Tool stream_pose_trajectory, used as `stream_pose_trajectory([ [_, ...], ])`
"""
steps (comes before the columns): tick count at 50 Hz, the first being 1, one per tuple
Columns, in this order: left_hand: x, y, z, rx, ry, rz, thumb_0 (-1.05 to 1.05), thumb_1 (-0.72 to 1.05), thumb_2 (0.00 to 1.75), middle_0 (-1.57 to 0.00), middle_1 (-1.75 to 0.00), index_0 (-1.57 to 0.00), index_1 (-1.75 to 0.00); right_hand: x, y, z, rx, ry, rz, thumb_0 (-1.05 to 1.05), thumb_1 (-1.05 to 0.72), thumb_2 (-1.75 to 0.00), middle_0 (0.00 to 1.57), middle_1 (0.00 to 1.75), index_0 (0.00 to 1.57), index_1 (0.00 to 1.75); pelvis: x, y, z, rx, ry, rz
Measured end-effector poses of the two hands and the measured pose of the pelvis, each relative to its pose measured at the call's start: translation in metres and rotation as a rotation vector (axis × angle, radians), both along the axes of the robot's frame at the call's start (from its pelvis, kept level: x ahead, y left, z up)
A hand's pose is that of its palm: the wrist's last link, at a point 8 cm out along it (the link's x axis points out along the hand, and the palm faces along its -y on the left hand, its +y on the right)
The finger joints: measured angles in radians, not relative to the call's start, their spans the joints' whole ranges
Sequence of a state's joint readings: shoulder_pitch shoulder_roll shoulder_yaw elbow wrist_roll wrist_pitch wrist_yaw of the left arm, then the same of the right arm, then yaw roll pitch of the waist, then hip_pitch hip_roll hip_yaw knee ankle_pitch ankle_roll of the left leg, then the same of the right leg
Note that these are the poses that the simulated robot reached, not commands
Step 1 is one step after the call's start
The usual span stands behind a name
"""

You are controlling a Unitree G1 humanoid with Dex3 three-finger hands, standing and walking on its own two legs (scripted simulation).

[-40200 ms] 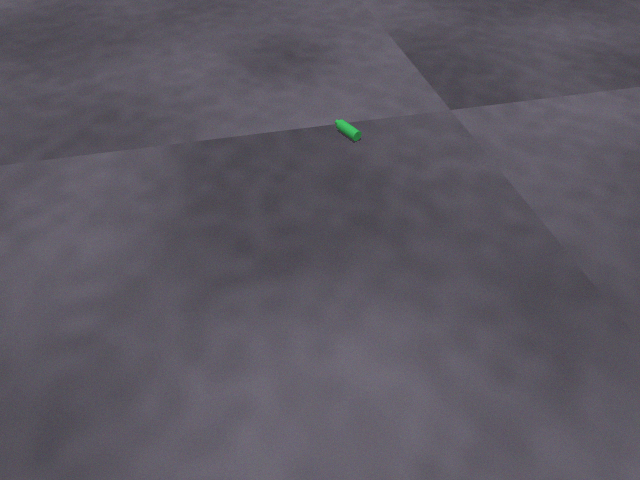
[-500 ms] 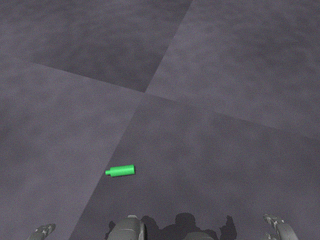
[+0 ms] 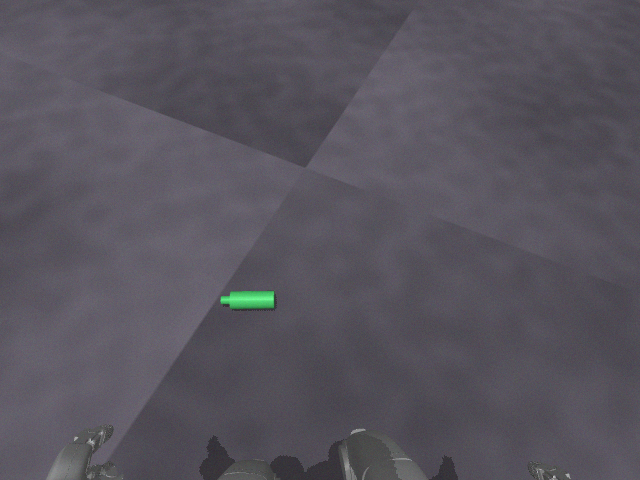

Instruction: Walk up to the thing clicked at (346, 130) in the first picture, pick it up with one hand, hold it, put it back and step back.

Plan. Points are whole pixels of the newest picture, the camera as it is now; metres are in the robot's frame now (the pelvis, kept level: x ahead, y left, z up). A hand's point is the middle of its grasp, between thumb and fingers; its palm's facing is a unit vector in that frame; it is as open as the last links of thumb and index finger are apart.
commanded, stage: step back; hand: left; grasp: from above
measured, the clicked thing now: (247, 299) +0.67 +0.21 -0.73
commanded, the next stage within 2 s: none
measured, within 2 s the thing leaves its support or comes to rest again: neither
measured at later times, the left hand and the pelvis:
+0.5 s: hand out of the picture -0.08 +0.24 -0.13, palm faces -0.03 -0.89 -0.45, open 7.4 cm; pelvis -0.17 -0.04 +0.00, yaw -1 degrees
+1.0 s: hand out of the picture -0.27 +0.21 -0.14, palm faces -0.04 -0.91 -0.41, open 7.4 cm; pelvis -0.33 -0.05 +0.00, yaw -3 degrees
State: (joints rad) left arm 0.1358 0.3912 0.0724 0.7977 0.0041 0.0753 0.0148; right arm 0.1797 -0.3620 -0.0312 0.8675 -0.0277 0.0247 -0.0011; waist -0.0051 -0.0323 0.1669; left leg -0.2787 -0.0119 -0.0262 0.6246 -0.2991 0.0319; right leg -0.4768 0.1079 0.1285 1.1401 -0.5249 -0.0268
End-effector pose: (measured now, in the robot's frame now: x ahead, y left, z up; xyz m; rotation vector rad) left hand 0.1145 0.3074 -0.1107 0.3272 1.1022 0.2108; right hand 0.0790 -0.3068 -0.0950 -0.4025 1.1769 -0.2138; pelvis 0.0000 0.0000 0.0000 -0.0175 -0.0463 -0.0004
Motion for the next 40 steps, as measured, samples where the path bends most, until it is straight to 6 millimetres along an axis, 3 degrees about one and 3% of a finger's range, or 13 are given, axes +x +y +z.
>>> stream_pose_trajectory([
  [9,-0.082,-0.008,-0.005,0.032,0.086,-0.025,0.00,0.90,0.90,-0.21,-0.30,-0.21,-0.30,-0.027,-0.018,0.001,0.000,-0.125,0.014,0.00,-0.90,-0.89,0.20,0.30,0.21,0.30,-0.064,-0.016,-0.006,-0.001,0.006,-0.063],
  [13,-0.123,-0.021,-0.005,0.059,0.103,-0.030,0.00,0.90,0.90,-0.21,-0.30,-0.21,-0.30,-0.053,-0.039,-0.016,0.018,-0.141,-0.003,0.00,-0.90,-0.89,0.20,0.30,0.21,0.30,-0.097,-0.029,-0.016,-0.016,0.001,-0.072],
  [18,-0.175,-0.034,0.012,0.064,0.128,-0.011,0.00,0.90,0.90,-0.21,-0.30,-0.21,-0.30,-0.101,-0.048,-0.020,0.040,-0.083,-0.046,0.00,-0.91,-0.89,0.20,0.30,0.21,0.30,-0.126,-0.036,-0.006,0.038,0.002,-0.061],
  [25,-0.199,-0.030,0.020,0.097,0.055,-0.012,0.00,0.90,0.90,-0.21,-0.31,-0.21,-0.30,-0.172,-0.046,-0.027,0.036,0.034,-0.023,0.00,-0.91,-0.89,0.20,0.30,0.20,0.30,-0.170,-0.037,-0.003,0.044,0.018,-0.008],
  [31,-0.220,-0.018,0.003,0.068,-0.012,0.003,0.00,0.90,0.90,-0.21,-0.30,-0.21,-0.30,-0.218,-0.030,-0.030,0.027,0.069,0.008,0.01,-0.91,-0.89,0.20,0.30,0.20,0.30,-0.218,-0.028,-0.014,0.059,-0.003,0.022],
  [35,-0.245,-0.023,0.003,0.040,0.002,0.014,0.00,0.90,0.90,-0.21,-0.30,-0.21,-0.30,-0.241,-0.026,-0.018,0.030,0.038,0.014,0.01,-0.91,-0.89,0.20,0.30,0.21,0.30,-0.244,-0.029,-0.006,0.019,-0.006,0.020],
  [40,-0.286,-0.032,0.004,0.026,0.020,0.001,0.00,0.90,0.90,-0.21,-0.30,-0.21,-0.30,-0.255,-0.034,-0.008,0.018,-0.034,0.023,0.01,-0.90,-0.89,0.20,0.30,0.21,0.30,-0.277,-0.037,-0.003,0.006,0.007,-0.012],
])
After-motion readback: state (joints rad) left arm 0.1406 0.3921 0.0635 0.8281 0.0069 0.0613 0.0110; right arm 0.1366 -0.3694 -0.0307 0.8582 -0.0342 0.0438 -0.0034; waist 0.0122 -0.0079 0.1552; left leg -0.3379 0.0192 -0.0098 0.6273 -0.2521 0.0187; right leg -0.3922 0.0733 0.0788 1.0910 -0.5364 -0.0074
